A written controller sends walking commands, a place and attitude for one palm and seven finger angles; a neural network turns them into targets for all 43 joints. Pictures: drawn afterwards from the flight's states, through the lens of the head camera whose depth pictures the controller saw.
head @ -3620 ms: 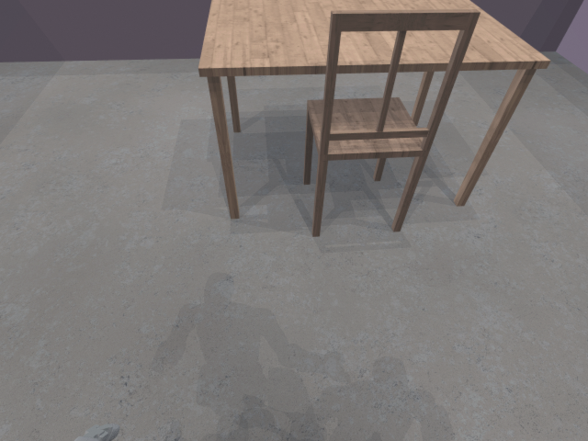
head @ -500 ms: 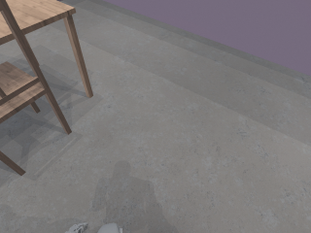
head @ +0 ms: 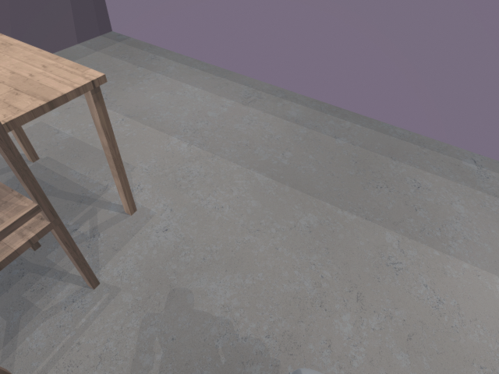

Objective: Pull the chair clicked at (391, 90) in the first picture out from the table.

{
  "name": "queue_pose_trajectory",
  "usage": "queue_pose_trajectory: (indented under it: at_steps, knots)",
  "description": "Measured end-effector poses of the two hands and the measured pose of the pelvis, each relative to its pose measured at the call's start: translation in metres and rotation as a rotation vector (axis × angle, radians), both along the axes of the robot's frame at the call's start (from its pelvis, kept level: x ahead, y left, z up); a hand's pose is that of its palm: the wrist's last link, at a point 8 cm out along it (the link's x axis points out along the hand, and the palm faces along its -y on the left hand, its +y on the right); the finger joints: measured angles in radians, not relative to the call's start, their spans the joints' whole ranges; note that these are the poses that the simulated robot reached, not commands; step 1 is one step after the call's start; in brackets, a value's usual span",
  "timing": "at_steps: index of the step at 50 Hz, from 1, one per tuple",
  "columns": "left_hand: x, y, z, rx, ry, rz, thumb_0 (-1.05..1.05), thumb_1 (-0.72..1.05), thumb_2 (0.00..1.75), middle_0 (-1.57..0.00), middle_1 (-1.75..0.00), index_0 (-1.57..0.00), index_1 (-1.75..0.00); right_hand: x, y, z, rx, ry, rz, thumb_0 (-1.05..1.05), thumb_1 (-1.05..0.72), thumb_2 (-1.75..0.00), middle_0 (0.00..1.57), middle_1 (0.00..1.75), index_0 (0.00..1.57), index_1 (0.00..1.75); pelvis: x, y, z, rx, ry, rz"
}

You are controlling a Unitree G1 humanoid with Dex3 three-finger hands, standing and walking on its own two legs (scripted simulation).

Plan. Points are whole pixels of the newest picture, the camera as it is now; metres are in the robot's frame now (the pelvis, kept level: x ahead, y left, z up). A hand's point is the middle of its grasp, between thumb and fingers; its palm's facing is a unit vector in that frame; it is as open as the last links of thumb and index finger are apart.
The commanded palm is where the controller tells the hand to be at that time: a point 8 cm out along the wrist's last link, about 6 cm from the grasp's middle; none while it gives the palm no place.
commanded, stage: walk to a spot facing it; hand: left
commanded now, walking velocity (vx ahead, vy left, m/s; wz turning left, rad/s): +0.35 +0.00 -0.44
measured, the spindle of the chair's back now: out of the picture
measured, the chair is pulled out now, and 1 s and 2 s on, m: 0.00 0.00 0.00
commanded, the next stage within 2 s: turn to face it in 0.36 s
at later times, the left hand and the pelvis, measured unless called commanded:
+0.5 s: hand (218, 292) +0.32 +0.09 -0.17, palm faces -0.15 -0.96 -0.22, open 7.2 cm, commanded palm none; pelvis +0.21 -0.08 -0.01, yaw -10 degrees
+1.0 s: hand (195, 280) +0.35 +0.14 -0.19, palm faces +0.11 -0.98 -0.19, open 7.3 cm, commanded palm none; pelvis +0.31 -0.05 -0.01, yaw +4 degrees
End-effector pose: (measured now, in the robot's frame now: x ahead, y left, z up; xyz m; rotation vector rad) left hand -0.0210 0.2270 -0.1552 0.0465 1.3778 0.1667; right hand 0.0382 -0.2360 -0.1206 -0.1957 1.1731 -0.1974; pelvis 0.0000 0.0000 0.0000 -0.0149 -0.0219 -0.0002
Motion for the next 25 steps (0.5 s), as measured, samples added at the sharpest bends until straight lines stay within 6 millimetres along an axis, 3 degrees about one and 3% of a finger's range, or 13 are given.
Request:
queue_pose_trajectory:
  at_steps: [9,13,16,18,20,25]
  knots:
    - [0.140,-0.010,0.008,0.028,-0.047,-0.150,0.01,0.93,0.90,-0.20,-0.30,-0.20,-0.30,-0.044,0.005,-0.015,0.075,0.261,-0.186,0.00,-0.92,-0.90,0.20,0.30,0.20,0.30,0.072,-0.014,-0.002,0.016,0.011,-0.091]
    - [0.221,-0.030,0.006,0.059,-0.094,-0.249,0.01,0.93,0.90,-0.20,-0.30,-0.20,-0.30,-0.051,0.007,-0.027,0.135,0.361,-0.270,0.00,-0.92,-0.90,0.20,0.30,0.20,0.30,0.111,-0.033,-0.012,0.022,0.015,-0.131]
    - [0.280,-0.051,0.000,0.085,-0.176,-0.298,0.01,0.92,0.90,-0.20,-0.30,-0.20,-0.30,-0.045,0.002,-0.042,0.182,0.433,-0.308,0.00,-0.91,-0.90,0.20,0.30,0.20,0.30,0.143,-0.055,-0.028,0.026,0.014,-0.152]
    - [0.307,-0.064,0.000,0.096,-0.225,-0.298,0.01,0.92,0.90,-0.20,-0.30,-0.20,-0.30,-0.027,-0.008,-0.049,0.198,0.449,-0.316,0.00,-0.91,-0.90,0.20,0.30,0.20,0.30,0.158,-0.066,-0.033,0.026,0.008,-0.164]
    - [0.323,-0.074,0.004,0.095,-0.240,-0.288,0.00,0.92,0.90,-0.20,-0.30,-0.20,-0.30,0.004,-0.021,-0.050,0.190,0.408,-0.312,0.01,-0.91,-0.90,0.20,0.30,0.20,0.30,0.171,-0.073,-0.028,0.022,-0.001,-0.166]
    - [0.340,-0.092,0.016,0.090,-0.212,-0.281,0.00,0.93,0.90,-0.20,-0.30,-0.20,-0.30,0.112,-0.058,-0.040,0.138,0.189,-0.265,0.01,-0.91,-0.90,0.20,0.30,0.20,0.30,0.206,-0.084,-0.011,0.017,0.005,-0.177]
